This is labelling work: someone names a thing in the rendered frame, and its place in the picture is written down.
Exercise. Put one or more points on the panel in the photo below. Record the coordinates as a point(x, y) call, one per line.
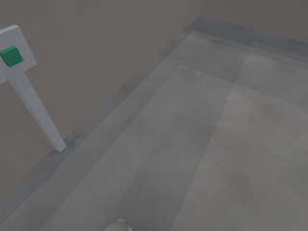
point(12, 36)

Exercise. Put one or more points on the button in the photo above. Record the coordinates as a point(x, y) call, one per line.
point(11, 56)

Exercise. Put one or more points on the robot left thigh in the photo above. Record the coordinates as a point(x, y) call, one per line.
point(119, 226)

